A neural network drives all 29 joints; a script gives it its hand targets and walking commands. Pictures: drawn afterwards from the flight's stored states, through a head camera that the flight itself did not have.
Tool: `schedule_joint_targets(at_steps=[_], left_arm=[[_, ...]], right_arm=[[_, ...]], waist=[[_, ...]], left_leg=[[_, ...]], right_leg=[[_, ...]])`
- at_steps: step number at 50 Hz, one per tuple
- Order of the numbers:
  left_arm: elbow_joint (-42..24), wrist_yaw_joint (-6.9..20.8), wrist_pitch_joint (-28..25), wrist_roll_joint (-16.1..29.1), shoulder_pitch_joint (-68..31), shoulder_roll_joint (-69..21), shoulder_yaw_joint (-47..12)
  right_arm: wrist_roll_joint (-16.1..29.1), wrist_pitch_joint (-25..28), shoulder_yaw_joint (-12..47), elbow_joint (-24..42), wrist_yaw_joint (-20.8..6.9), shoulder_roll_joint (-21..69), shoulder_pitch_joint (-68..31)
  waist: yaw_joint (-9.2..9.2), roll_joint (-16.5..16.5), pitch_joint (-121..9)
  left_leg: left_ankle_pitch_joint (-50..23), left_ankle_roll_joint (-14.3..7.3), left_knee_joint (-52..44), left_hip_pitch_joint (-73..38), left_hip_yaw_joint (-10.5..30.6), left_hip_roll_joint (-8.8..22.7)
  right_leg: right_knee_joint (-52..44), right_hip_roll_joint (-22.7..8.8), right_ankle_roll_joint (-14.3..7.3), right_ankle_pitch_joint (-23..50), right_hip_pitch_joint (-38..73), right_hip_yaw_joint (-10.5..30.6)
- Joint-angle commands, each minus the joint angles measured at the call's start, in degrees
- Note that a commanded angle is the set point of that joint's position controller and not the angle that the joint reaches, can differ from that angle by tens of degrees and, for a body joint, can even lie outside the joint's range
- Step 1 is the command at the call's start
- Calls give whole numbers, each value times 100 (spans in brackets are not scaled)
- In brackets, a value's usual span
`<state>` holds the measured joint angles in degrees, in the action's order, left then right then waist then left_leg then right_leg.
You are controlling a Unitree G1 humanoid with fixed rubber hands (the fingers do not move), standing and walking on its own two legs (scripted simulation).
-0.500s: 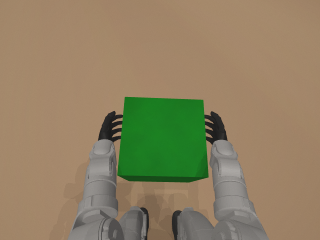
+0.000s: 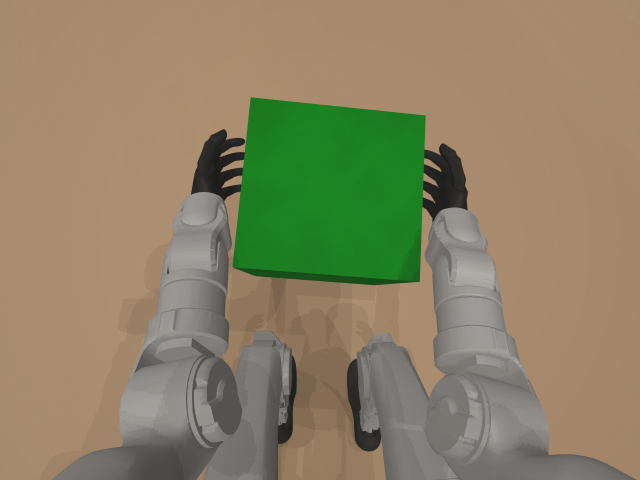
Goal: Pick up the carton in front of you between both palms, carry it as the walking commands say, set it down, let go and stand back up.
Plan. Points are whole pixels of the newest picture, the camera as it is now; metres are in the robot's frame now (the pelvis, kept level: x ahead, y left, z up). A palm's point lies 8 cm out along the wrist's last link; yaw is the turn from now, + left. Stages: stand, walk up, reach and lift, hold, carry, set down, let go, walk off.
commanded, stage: set down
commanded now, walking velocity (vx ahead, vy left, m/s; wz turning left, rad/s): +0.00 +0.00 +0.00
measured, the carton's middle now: (325, 210) +0.45 +0.01 -0.14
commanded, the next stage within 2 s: none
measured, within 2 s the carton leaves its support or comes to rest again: rests again in 1.36 s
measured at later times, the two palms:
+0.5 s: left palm (228, 207) +0.48 +0.16 -0.23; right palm (404, 220) +0.46 -0.13 -0.22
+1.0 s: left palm (246, 212) +0.52 +0.16 -0.38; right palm (389, 226) +0.49 -0.14 -0.36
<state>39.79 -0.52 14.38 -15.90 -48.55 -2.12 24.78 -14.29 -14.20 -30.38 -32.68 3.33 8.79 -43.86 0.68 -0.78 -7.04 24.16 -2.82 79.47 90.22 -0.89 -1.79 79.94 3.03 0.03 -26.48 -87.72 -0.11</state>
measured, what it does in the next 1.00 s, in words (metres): lowers itself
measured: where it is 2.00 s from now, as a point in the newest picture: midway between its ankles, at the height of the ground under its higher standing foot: (324, 416)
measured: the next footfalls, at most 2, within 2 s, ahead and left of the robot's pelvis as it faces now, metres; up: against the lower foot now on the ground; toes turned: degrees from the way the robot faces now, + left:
none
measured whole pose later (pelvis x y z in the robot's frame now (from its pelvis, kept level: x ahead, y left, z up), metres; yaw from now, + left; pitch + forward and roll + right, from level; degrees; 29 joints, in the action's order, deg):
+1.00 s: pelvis -0.03 +0.00 -0.22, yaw -2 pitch +39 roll -5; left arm 57.1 -4.6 12.4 0.2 -81.1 18.2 5.2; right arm 1.6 -12.3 -23.4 -43.1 12.1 -2.8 -71.5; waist 1.5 -2.6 15.0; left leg 30.1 -3.3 122.0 131.0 -0.4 -1.9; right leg 122.5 4.8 1.4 -35.7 -126.3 -2.9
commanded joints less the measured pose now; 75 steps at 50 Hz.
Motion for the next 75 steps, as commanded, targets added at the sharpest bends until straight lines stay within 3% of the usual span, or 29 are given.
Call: schedule_joint_targets(at_steps=[1, 7, 11, 17, 29, 39, 47, 50, 53, 62, 75], left_arm=[[461, 1132, -34, 522, -2910, -5098, -2600], [331, 1112, -81, 866, -3401, -5035, -2978], [292, 1020, -99, 979, -3660, -4904, -3099], [369, 903, -88, 1007, -3974, -4611, -3024], [706, 997, -74, 1237, -4840, -4166, -3047], [1128, 999, -208, 1511, -5411, -3627, -3145], [943, 956, -390, 2127, -6087, -3368, -3698], [656, 927, -455, 2345, -6314, -3419, -3930], [901, 977, -396, 2239, -5980, -3483, -3820], [1408, 1091, -517, 2104, -6100, -3337, -3394], [1966, 1129, -599, 1846, -6095, -2710, -2882]], right_arm=[[510, 46, 2970, -478, -1174, 4892, -3663], [646, 102, 3025, -412, -1015, 4779, -3901], [839, 122, 3157, -277, -936, 4694, -4211], [1112, 108, 3357, -104, -881, 4580, -4773], [1148, 139, 3000, -273, -724, 4111, -5475], [1548, 293, 3169, -286, -686, 3674, -6266], [2053, 461, 3544, -70, -592, 3398, -6908], [2283, 453, 3595, -327, -609, 3755, -6577], [2210, 382, 3406, -617, -719, 3783, -6401], [1977, 450, 2994, -926, -801, 3595, -6549], [1947, 477, 2609, -1544, -923, 3399, -6598]], waist=[[-109, 236, -4508], [102, 444, -5293], [70, 551, -5559], [-122, 415, -5745], [106, 583, -5520], [38, 517, -5234], [100, 577, -5794], [17, 766, -6042], [10, 880, -5422], [74, 609, -4231], [-220, 142, -3231]], left_leg=[[-915, 154, -494, -2972, 599, -603], [-1380, 253, 190, -2577, 509, -672], [-1426, 280, 551, -2345, 479, -697], [-1414, 248, 1074, -2063, 409, -691], [-1195, 253, 2009, -1097, 309, -655], [-1303, 194, 2781, -825, 318, -528], [-1853, 189, 3426, -1271, 312, -427], [-2280, 188, 3572, -1554, 293, -417], [-2245, 153, 3649, -1406, 364, -400], [-1419, 75, 3717, -64, 321, -395], [-946, -130, 3802, 466, 411, -298]], right_leg=[[-443, 701, 106, 636, 805, 74], [185, 763, 127, 953, 383, -18], [594, 790, 155, 964, 24, -62], [1114, 811, 235, 822, -525, -132], [2051, 786, 209, 722, -1068, -262], [2828, 688, 232, 755, -1377, -357], [3413, 620, 216, 1205, -1101, -419], [3551, 653, 187, 1496, -1117, -389], [3595, 675, 174, 1256, -1741, -368], [3719, 646, 144, 885, -1908, -353], [3835, 618, 173, 454, -2321, -318]])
